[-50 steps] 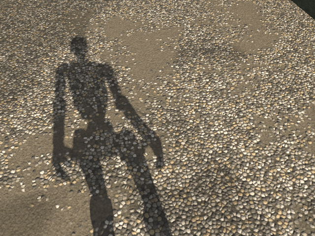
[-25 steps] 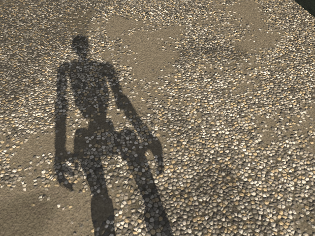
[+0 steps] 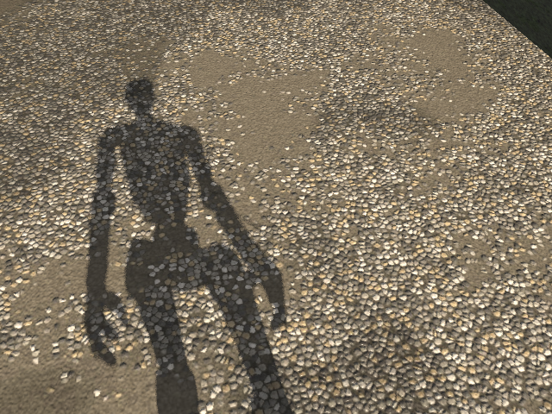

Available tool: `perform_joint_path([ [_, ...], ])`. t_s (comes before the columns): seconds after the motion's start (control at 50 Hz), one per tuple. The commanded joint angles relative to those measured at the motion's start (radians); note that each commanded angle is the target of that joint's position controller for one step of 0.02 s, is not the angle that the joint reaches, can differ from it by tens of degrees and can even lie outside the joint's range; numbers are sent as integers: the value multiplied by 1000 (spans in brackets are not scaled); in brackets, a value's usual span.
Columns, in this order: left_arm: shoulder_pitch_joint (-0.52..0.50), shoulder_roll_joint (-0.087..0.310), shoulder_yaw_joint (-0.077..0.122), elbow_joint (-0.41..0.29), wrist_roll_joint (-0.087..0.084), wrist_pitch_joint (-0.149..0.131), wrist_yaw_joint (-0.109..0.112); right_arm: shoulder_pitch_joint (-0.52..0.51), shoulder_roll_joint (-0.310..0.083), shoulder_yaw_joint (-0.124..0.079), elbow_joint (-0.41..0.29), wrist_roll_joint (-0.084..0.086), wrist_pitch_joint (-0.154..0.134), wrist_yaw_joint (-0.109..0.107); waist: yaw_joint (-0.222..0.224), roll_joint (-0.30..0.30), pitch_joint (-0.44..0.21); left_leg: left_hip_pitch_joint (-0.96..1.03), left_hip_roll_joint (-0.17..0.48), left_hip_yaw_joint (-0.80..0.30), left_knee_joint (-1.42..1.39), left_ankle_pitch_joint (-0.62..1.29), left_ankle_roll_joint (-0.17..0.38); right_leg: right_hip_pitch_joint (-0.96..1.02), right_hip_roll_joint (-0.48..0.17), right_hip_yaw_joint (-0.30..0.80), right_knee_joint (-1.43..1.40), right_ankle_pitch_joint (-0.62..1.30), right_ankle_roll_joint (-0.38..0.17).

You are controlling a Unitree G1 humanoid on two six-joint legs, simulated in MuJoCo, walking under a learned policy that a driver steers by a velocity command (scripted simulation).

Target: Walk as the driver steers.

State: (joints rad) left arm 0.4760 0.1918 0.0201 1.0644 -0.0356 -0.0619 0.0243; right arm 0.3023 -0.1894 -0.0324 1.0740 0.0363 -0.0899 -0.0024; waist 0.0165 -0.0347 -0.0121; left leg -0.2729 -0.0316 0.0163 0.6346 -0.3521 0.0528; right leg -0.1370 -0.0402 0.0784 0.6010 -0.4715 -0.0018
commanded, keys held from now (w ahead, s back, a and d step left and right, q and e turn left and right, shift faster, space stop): w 0.40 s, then w+q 0.60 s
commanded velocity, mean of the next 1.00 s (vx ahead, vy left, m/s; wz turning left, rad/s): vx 0.46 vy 0.00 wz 0.23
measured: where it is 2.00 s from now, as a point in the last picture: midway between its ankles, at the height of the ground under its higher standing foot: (241, 290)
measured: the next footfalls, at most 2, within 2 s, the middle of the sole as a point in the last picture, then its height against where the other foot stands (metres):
right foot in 0.42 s outside the picture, level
left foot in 1.00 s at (240, 366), level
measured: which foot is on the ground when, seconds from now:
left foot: down 0.00-0.42, up 0.44-0.98, down 1.00-1.00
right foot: down 0.00-0.00, up 0.02-0.40, down 0.42-1.00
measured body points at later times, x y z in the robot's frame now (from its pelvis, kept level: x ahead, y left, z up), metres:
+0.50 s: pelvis +0.24 -0.06 +0.00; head +0.27 -0.07 +0.45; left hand +0.42 +0.19 -0.10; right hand +0.19 -0.31 -0.15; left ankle +0.05 +0.09 -0.63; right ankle +0.33 -0.15 -0.72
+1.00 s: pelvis +0.51 -0.01 -0.01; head +0.54 +0.01 +0.44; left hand +0.43 +0.25 -0.15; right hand +0.77 -0.18 -0.10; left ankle +0.61 +0.10 -0.73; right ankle +0.34 -0.15 -0.71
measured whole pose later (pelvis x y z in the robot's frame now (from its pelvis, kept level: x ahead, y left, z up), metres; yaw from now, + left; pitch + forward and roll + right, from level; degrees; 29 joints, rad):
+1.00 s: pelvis +0.51 -0.01 -0.01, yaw +16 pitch +2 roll -2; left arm 0.35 0.26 0.05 0.97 -0.01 -0.05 0.03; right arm 0.06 -0.23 -0.05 0.75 0.03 -0.06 0.06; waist 0.04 0.01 0.03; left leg -0.53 0.01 0.08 0.60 -0.11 0.14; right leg 0.09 -0.05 -0.30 0.45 -0.49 0.03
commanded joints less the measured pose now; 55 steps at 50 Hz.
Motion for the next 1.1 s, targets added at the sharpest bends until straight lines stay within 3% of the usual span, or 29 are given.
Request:
perform_joint_path([
  [0.02, -155, 49, 1, -132, 8, -46, 2, 355, -241, -67, 50, 8, -33, 19, -176, 312, 108, 398, 265, -546, -349, -33, 203, -539, 97, -98, 344, 112, -24],
  [0.04, -168, 55, 0, -153, -2, -70, -2, 393, -206, -49, 50, -19, -42, 25, -163, 321, 58, 473, 401, -802, -443, 38, 267, -676, 100, 1, 592, -58, -34],
  [0.06, -181, 77, 5, -160, -16, -82, -13, 297, -151, -30, 25, -29, -49, 24, -110, 197, 102, 449, 405, -723, -411, 97, 246, -745, 40, 44, 707, -21, -66],
  [0.1, -229, 89, 13, -172, -11, -90, -25, 207, -111, -11, -10, -30, -43, 25, -76, 84, 116, 422, 347, -498, -421, 230, 201, -793, -33, 15, 697, 122, -98],
  [0.12, -255, 110, 27, -182, -1, -88, -28, 200, -87, 0, -12, -31, -33, 22, -67, 88, 114, 402, 310, -402, -440, 307, 170, -769, -59, -8, 640, 168, -98],
  [0.16, -266, 84, 28, -190, 1, -73, -42, 226, -66, 10, -8, -30, -11, 9, -58, 112, 108, 376, 257, -281, -474, 362, 137, -728, -71, -52, 539, 218, -75],
  [0.24, -437, 28, 2, -261, 16, -57, -52, 175, -149, 1, -50, -33, 3, -23, -61, 114, 142, 137, 197, -134, -540, 327, 121, -513, -30, -118, 156, 415, -15],
  [0.28, -490, 64, 6, -284, 10, -49, -55, 201, -189, -12, -48, -22, -5, -25, -65, 146, 143, 103, 223, -133, -573, 283, 124, -406, -7, -126, 60, 470, -11],
  [0.32, -518, 101, 13, -302, 4, -45, -57, 208, -188, -18, -42, -9, -6, -25, -53, 140, 166, 168, 259, -131, -562, 304, 114, -404, -8, -104, -7, 485, -34],
  [0.36, -483, 140, 30, -300, 9, -49, -60, 198, -195, -24, -45, -14, 3, -22, -14, 137, 132, 262, 280, -111, -463, 522, 89, -352, 12, -110, -40, 447, -69],
  [0.4, -250, 201, 69, -234, 4, -48, -56, 189, -186, -22, -55, -34, 22, -19, 104, 145, -26, 252, 226, -49, -149, 838, 50, -61, 73, -151, -23, 387, -116],
  [0.42, -73, 262, 90, -198, 8, -45, -48, 184, -152, -5, -81, -46, 26, -14, 174, 78, -146, 49, 176, -28, 154, 673, 17, 230, -62, 11, -23, 315, -169],
  [0.44, 22, 366, 107, -174, 33, -42, -53, 325, 22, 40, -97, -40, 6, -5, 100, -242, -336, -289, -22, -22, 572, 0, -42, 544, -348, 524, -181, 68, -331],
  [0.46, 2, 273, 83, -175, 30, -47, -56, 293, -56, 23, -81, -3, -22, 0, 116, -219, -345, -393, -20, -178, 736, -180, -20, 499, -374, 750, -362, -54, -328],
  [0.48, -108, 216, 65, -186, 24, -56, -55, 171, -145, -2, -125, 23, -35, -1, 90, -151, -157, -479, 39, -162, 777, -112, 5, 344, -352, 581, -362, -34, -261],
  [0.52, -272, 149, 43, -208, 33, -67, -60, 69, -156, -16, -149, 6, -26, -18, 23, -14, -36, -384, 139, -130, 675, 60, 15, 49, -276, 288, -401, 190, -199],
  [0.54, -303, 126, 38, -201, 44, -72, -61, 100, -136, -22, -141, -1, -8, -20, -19, -45, -24, -316, 170, -140, 623, 97, 16, -29, -235, 183, -427, 240, -177],
  [0.58, -291, 111, 39, -174, 48, -76, -60, 131, -94, -23, -131, 1, 24, -18, -43, -54, 7, -269, 176, -132, 583, 112, 16, -102, -204, 70, -473, 306, -179],
  [0.64, -259, 148, 49, -146, 52, -81, -45, 47, -103, -35, -173, -7, 42, -21, -46, -18, 59, -386, 175, -155, 515, 214, 7, -93, -208, -25, -509, 388, -193],
  [0.76, -202, 182, 51, -133, 51, -67, -10, -145, -97, -37, -245, -17, 25, 12, 2, 12, 91, -460, 145, -94, 196, 472, -11, 14, -194, -179, -523, 480, -161],
  [0.88, -87, 211, 61, -107, 34, -23, -2, -330, -71, -18, -356, -14, 22, 56, 71, 25, 139, -544, 128, 11, 26, 370, 15, 253, -250, -253, -429, 628, -150],
  [0.94, -124, 249, 72, -132, 28, -2, 4, -299, -107, -34, -391, -9, 24, 73, 18, -34, 74, -383, 48, 104, 5, 222, 61, 284, -255, -302, -267, 1078, -122],
  [0.98, -161, 274, 78, -152, 25, 12, 12, -93, -186, -76, -360, -3, 28, 70, -106, -70, -55, -83, -35, 134, -30, 189, 117, 225, -231, -326, 35, 1300, -91],
  [1.0, -174, 270, 74, -170, 24, 8, 13, 77, -262, -115, -320, -5, 33, 51, -193, -27, -142, 216, -18, 40, -100, 232, 164, 38, -189, -329, 299, 1113, -49],
  [1.02, -91, 123, 33, -215, 60, -18, -6, 129, -376, -138, -307, -8, 40, 29, -111, 238, -232, 592, 257, -436, -102, 222, 309, -408, -33, -295, 677, 196, 9],
  [1.04, -128, 137, 23, -255, 26, -72, -23, 146, -353, -123, -338, -21, 27, 31, -114, 220, -397, 738, 402, -891, -305, 90, 442, -611, 95, -44, 877, -126, 14],
  [1.06, -268, 206, 45, -291, -12, -102, -34, 135, -276, -103, -328, -33, 20, 32, -156, 133, -283, 684, 357, -748, -341, 140, 361, -714, 28, 29, 869, -35, -18],
  [1.08, -299, 199, 40, -307, -14, -113, -33, 67, -234, -92, -337, -25, 13, 31, -115, 76, -173, 532, 313, -589, -337, 219, 314, -707, -19, 22, 777, 60, -36],
  [1.1, -293, 196, 45, -293, 8, -109, -24, -18, -201, -81, -359, -21, 10, 32, -60, 4, -104, 366, 266, -477, -349, 316, 280, -636, -57, 13, 686, 110, -29],
])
